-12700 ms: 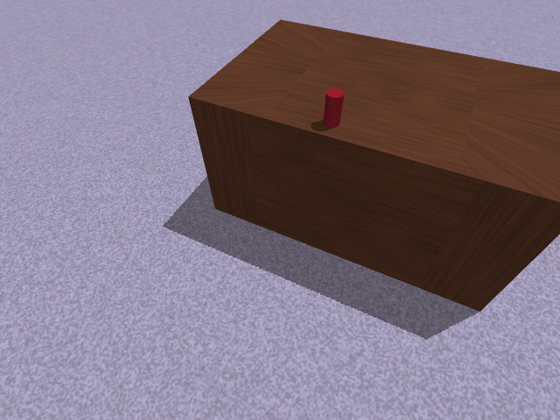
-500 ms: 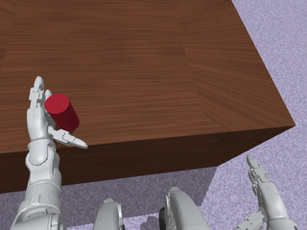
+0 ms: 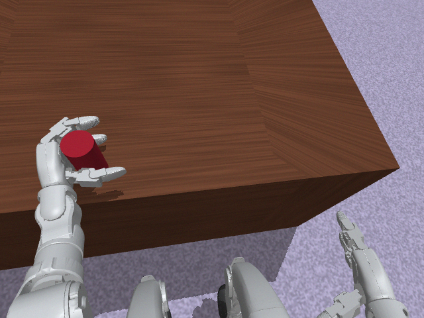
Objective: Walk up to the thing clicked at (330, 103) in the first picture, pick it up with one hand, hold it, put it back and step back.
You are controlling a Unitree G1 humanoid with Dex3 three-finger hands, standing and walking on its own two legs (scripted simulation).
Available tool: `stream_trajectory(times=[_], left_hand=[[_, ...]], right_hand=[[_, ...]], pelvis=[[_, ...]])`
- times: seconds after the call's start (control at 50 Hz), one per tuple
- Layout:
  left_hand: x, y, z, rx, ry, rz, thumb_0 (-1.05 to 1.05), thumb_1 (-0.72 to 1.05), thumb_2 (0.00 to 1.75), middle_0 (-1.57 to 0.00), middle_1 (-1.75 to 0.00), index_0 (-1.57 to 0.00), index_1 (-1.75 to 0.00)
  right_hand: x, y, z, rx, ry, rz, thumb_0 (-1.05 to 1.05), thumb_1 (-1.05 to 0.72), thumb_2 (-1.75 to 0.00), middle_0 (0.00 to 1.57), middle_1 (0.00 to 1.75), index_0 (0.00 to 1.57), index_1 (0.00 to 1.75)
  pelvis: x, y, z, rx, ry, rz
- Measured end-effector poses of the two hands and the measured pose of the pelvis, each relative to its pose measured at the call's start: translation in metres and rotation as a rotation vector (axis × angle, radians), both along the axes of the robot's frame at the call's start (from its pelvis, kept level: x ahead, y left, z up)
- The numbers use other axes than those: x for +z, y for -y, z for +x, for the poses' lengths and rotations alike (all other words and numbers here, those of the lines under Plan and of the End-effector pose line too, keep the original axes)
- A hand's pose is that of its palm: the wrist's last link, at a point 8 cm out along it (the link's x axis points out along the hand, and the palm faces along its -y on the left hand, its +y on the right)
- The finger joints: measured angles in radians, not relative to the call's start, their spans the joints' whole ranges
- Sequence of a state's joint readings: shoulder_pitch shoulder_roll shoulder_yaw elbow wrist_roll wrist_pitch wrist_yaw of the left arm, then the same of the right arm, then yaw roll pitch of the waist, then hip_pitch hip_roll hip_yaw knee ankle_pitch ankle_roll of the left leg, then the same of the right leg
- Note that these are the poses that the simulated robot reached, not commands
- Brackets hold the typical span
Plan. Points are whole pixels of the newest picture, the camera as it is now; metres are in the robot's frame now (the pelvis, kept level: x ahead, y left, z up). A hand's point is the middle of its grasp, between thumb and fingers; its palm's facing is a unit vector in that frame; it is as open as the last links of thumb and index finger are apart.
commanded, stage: close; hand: left
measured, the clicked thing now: (87, 157) +0.43 +0.19 -0.01
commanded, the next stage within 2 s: settle in 0.20 s
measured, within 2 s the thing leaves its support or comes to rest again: leaves its support in 0.42 s
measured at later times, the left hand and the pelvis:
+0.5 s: hand (90, 151) +0.44 +0.18 +0.01, palm faces +0.11 -0.99 -0.02, open 7.2 cm; pelvis +0.00 +0.00 +0.00, yaw +0 degrees
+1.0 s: hand (79, 133) +0.44 +0.18 +0.06, palm faces +0.11 -0.99 -0.02, open 7.2 cm; pelvis +0.01 +0.00 +0.03, yaw +0 degrees
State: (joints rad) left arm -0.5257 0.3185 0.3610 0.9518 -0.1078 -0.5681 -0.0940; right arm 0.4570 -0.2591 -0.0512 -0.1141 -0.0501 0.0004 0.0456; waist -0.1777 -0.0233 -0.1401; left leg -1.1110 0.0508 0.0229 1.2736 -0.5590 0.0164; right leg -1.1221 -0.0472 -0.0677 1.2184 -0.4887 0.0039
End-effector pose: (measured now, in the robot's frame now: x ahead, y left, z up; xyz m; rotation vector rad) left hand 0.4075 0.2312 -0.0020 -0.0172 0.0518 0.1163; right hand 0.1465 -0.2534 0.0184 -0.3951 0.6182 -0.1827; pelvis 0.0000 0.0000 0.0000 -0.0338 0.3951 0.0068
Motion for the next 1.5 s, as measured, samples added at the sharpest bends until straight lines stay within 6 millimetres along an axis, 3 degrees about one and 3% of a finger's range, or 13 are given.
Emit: stream_trajectory(times=[0.16, 0.32, 0.44, 0.74, 1.28, 1.5], left_hand=[[-0.004, -0.003, 0.006, -0.010, 0.022, 0.010, -0.01, -0.09, 0.58, -1.02, -0.84, -1.00, -0.79], [0.001, 0.003, 0.006, -0.020, 0.011, 0.012, 0.00, -0.09, 0.87, -0.95, -0.97, -0.94, -0.95], [0.006, 0.005, 0.002, -0.027, 0.005, 0.036, 0.00, -0.02, 1.08, -0.88, -1.08, -0.87, -1.06], [0.048, -0.002, 0.011, -0.001, 0.012, 0.044, -0.01, -0.04, 1.09, -0.89, -1.07, -0.88, -1.05], [0.077, -0.006, 0.015, -0.013, 0.000, 0.029, -0.01, -0.04, 1.09, -0.89, -1.07, -0.88, -1.05], [0.098, -0.004, 0.005, -0.025, 0.017, 0.032, -0.01, -0.04, 1.09, -0.89, -1.07, -0.88, -1.05]], right_hand=[[0.001, 0.002, -0.003, 0.014, 0.001, -0.032, -0.01, 0.50, -0.05, 0.06, 0.05, 0.06, 0.05], [-0.008, -0.001, -0.009, -0.014, -0.033, -0.005, -0.01, 0.51, -0.05, 0.05, 0.05, 0.06, 0.05], [-0.006, -0.002, -0.003, -0.021, -0.018, 0.007, -0.01, 0.52, -0.05, 0.06, 0.05, 0.06, 0.05], [-0.003, 0.000, 0.000, -0.041, -0.047, 0.043, -0.01, 0.53, -0.06, 0.05, 0.05, 0.06, 0.05], [0.002, 0.001, 0.008, -0.057, -0.069, 0.078, -0.01, 0.53, -0.05, 0.05, 0.05, 0.06, 0.05], [0.007, 0.011, 0.011, -0.100, -0.069, 0.072, -0.01, 0.53, -0.05, 0.05, 0.05, 0.06, 0.05]], pelvis=[[-0.005, 0.001, -0.005, 0.006, -0.010, -0.003], [-0.003, -0.002, -0.004, 0.002, -0.008, -0.007], [-0.001, -0.004, -0.001, -0.004, 0.001, -0.002], [0.017, -0.002, 0.006, 0.000, 0.042, 0.003], [0.037, -0.001, 0.013, -0.004, 0.083, 0.011], [0.047, -0.004, 0.018, -0.009, 0.114, 0.014]])
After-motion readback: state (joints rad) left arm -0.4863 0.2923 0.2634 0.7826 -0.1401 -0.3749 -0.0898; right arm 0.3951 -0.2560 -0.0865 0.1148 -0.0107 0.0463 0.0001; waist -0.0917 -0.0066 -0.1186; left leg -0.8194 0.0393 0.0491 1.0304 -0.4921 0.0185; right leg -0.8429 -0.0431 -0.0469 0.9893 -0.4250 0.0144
